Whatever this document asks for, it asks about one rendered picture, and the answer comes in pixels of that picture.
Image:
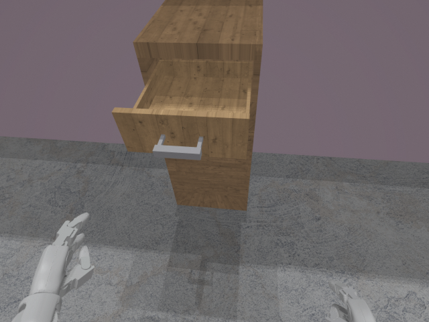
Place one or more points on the robot right hand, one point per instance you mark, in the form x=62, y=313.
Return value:
x=357, y=309

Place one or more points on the handle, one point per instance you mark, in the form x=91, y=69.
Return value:
x=178, y=152

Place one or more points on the robot left hand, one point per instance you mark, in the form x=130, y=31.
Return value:
x=49, y=275

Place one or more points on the drawer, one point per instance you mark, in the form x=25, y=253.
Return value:
x=185, y=99

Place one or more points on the left robot forearm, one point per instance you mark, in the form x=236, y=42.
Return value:
x=39, y=307

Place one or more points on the cabinet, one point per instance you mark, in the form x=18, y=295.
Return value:
x=208, y=30

